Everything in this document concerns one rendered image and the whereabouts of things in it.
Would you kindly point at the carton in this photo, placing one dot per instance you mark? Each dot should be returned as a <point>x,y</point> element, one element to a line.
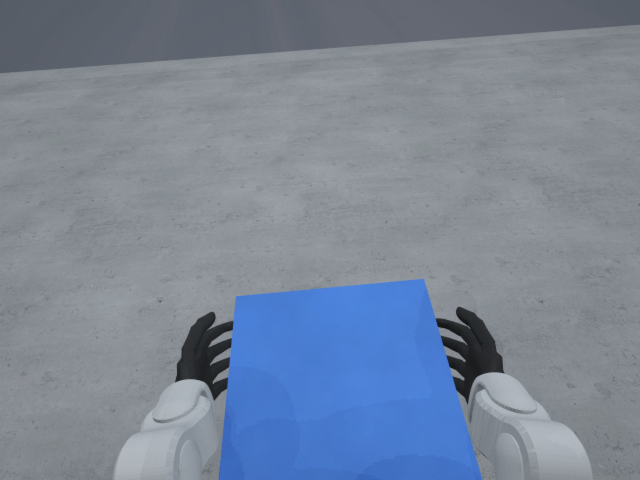
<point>342,383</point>

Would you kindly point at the right robot hand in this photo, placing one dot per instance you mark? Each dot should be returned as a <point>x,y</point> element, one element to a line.
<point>480,352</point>

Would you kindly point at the right robot forearm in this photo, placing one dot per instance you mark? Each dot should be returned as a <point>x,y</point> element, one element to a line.
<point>516,434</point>

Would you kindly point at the left robot hand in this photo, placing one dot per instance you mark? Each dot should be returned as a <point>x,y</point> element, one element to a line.
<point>197,356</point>

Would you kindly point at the left robot forearm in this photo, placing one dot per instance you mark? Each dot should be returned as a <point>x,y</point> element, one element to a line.
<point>177,437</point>

